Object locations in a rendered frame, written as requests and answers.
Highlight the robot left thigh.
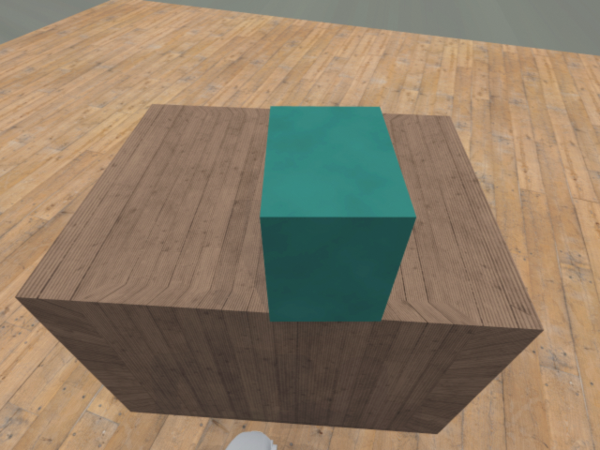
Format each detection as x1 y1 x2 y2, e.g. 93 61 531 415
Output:
225 431 278 450

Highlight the carton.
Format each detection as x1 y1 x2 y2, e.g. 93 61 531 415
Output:
260 106 416 322

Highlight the pedestal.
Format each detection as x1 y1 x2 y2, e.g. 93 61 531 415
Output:
15 104 544 434

